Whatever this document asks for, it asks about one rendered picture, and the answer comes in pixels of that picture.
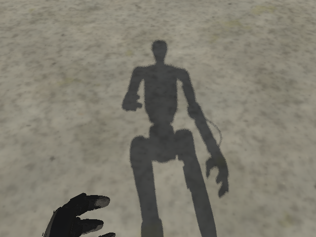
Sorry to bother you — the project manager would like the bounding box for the left robot hand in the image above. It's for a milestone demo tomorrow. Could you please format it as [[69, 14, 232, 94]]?
[[41, 193, 116, 237]]

